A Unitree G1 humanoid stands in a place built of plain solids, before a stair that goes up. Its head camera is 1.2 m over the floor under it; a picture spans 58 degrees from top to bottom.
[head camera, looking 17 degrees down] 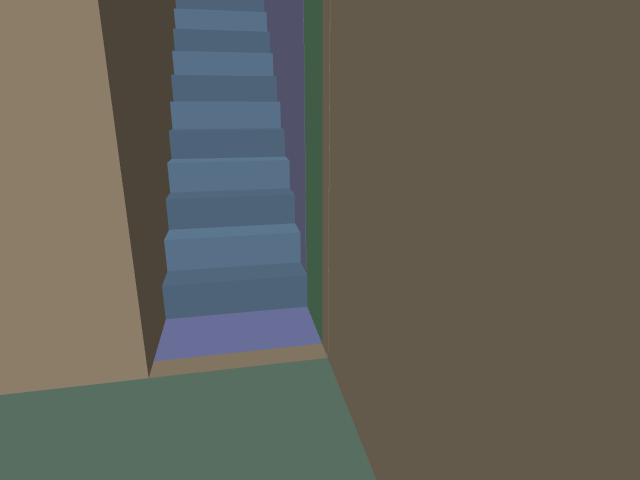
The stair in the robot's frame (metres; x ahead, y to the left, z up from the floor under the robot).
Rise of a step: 0.21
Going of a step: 0.24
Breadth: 0.85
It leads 12 degrees to the left of straight ahead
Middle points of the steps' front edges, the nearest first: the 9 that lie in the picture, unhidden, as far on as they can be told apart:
2.40 0.50 0.21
2.64 0.54 0.42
2.87 0.59 0.63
3.11 0.64 0.83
3.34 0.69 1.04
3.58 0.74 1.25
3.81 0.78 1.45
4.05 0.83 1.66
4.28 0.88 1.87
